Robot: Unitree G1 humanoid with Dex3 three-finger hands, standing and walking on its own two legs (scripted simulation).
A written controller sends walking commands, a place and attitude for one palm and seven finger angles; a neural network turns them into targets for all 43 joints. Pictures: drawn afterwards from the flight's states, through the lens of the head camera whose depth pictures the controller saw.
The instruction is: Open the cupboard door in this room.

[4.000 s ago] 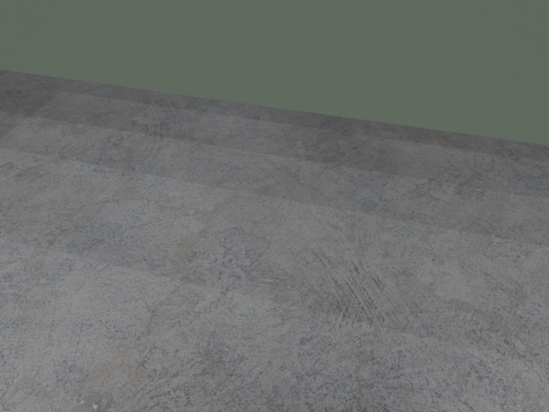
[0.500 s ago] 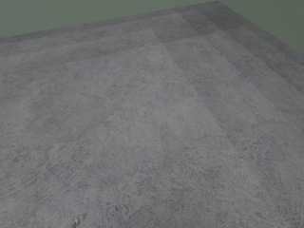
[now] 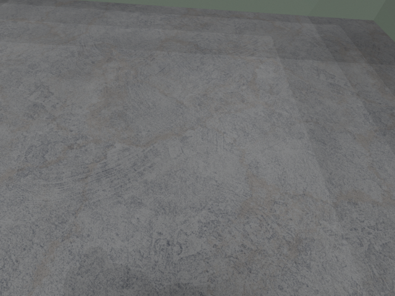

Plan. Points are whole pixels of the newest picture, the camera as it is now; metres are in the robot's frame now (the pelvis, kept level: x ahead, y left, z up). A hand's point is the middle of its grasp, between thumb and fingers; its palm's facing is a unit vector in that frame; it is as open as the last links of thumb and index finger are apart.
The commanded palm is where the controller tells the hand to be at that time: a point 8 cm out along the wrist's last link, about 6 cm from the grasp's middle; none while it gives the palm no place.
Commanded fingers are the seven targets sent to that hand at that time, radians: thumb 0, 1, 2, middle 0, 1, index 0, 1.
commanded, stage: turn or walk to find it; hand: left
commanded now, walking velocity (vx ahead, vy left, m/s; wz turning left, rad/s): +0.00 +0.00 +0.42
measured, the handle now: out of the picture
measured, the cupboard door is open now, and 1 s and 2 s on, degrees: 0 0 0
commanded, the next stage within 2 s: none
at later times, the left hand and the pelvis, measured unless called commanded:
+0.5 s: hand out of the picture +0.06 +0.19 -0.13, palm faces +0.18 -0.94 -0.28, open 7.4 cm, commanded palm none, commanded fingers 0.00 0.90 0.90 -0.20 -0.30 -0.20 -0.30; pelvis -0.02 -0.02 +0.01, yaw +11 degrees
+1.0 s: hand out of the picture -0.13 +0.21 -0.18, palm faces +0.46 -0.86 -0.23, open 7.4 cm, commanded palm none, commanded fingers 0.00 0.90 0.90 -0.20 -0.30 -0.20 -0.30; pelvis -0.05 +0.01 +0.00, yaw +24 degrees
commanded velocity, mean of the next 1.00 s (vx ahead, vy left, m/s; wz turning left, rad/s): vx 0.00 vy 0.00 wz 0.42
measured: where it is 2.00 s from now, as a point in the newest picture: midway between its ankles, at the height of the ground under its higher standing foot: outside the picture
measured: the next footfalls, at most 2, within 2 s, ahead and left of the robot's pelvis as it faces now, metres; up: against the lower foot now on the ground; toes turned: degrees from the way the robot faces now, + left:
right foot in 0.44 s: +0.03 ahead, -0.12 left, +0.00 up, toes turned +6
left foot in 0.92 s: -0.06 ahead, +0.11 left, +0.00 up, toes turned +28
